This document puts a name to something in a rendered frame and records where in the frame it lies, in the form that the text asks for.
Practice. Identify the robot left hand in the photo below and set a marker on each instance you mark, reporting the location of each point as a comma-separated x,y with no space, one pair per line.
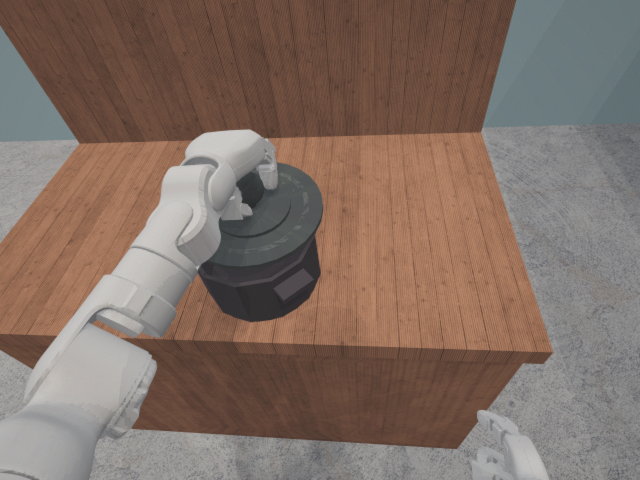
243,150

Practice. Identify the table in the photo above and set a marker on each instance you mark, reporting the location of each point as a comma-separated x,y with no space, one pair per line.
423,311

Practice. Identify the lid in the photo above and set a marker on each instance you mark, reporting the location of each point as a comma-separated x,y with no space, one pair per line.
283,222

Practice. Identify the pot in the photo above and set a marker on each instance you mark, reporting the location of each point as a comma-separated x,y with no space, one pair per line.
264,293

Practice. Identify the knob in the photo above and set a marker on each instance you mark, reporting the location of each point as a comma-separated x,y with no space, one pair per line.
252,188

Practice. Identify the robot left upper arm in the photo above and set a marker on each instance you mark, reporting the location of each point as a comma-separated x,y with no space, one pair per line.
95,389

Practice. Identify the robot right hand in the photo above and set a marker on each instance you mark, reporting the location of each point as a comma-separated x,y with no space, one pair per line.
520,460

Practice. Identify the left robot forearm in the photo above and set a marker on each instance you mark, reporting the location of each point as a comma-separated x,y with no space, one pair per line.
143,290

